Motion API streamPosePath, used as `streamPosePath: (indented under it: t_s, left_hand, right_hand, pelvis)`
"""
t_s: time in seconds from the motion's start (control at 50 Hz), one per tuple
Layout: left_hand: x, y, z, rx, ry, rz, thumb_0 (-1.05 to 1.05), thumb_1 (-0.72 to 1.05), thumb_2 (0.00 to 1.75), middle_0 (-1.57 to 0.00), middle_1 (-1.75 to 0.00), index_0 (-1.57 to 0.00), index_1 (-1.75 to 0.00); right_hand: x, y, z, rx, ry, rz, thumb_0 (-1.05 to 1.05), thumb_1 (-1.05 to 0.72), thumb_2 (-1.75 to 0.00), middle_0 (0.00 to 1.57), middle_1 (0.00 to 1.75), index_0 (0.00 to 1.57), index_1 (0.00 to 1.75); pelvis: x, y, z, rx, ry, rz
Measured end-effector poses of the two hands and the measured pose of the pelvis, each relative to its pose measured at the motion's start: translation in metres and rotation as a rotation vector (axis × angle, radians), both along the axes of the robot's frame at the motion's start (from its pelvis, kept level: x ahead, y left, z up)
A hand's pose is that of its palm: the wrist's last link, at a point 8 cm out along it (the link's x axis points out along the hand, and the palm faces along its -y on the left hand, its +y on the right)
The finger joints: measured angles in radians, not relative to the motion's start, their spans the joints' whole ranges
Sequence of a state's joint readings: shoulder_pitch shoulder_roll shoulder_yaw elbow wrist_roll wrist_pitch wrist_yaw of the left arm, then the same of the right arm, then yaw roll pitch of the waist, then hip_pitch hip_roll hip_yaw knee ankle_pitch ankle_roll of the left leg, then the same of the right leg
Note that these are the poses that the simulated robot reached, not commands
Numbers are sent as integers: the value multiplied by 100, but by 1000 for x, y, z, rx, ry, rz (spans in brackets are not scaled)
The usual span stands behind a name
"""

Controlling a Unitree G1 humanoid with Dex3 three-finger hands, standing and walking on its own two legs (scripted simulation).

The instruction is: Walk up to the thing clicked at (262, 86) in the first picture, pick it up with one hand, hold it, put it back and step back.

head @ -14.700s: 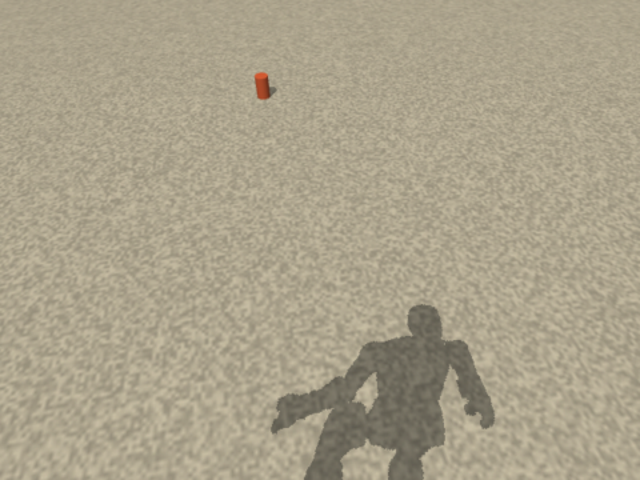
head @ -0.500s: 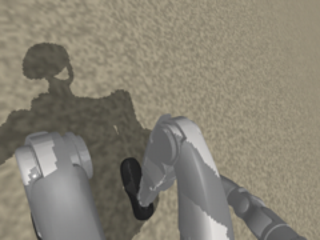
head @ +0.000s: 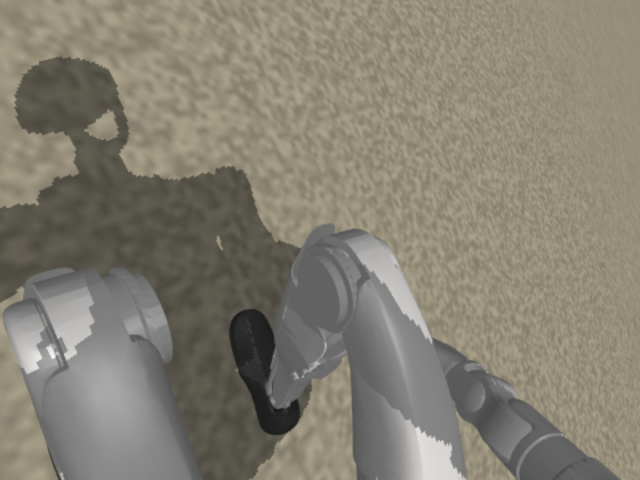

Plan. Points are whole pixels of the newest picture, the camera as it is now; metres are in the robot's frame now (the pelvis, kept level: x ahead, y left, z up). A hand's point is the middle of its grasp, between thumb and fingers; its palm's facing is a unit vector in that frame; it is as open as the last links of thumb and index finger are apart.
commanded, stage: close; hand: left
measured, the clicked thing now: out of the picture +0.40 +0.37 -0.21
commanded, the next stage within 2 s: settle in 0.18 s
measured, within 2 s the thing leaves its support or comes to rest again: leaves its support in 0.48 s
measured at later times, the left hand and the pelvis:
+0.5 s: hand out of the picture +0.40 +0.37 -0.18, palm faces +0.62 -0.78 -0.01, open 10.5 cm; pelvis +0.00 +0.00 +0.00, yaw +0 degrees
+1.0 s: hand out of the picture +0.37 +0.40 -0.08, palm faces +0.60 -0.80 +0.01, open 10.7 cm; pelvis +0.01 -0.01 +0.02, yaw +3 degrees
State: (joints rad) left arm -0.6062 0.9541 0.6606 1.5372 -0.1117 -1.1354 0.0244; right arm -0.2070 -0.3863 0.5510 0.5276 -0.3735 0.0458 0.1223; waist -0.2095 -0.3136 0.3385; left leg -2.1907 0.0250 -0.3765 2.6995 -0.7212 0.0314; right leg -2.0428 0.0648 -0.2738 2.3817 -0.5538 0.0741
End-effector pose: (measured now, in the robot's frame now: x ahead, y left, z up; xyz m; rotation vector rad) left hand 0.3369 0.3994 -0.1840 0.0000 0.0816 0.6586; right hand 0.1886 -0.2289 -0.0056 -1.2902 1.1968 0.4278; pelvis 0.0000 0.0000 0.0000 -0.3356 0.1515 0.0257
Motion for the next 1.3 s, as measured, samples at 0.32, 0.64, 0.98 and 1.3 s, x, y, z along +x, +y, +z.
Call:
streamPosePath:
  t_s: [0.32,0.64,0.98,1.3]
  left_hand:
    - [9,-1,1,-1,6,13,3,-10,65,-64,-75,-60,-76]
    - [13,6,18,13,-58,8,4,-30,88,-66,-97,-63,-97]
    - [-12,32,97,40,-111,-15,3,-38,99,-67,-101,-63,-101]
    - [-36,34,173,69,-52,-20,3,-43,106,-66,-105,-63,-104]
  right_hand:
    - [-11,-6,4,-23,23,-31,0,-86,-89,21,30,21,30]
    - [-14,-10,2,-11,17,-58,0,-88,-89,21,30,21,30]
    - [9,-7,-5,152,-86,-176,0,-88,-89,21,30,21,30]
    - [37,-8,-21,340,-147,-345,0,-89,-89,21,30,21,30]
  pelvis:
    - [-1,0,3,-3,4,-5]
    - [0,-3,4,5,6,1]
    - [6,-7,19,47,120,35]
    - [17,-15,44,108,280,78]
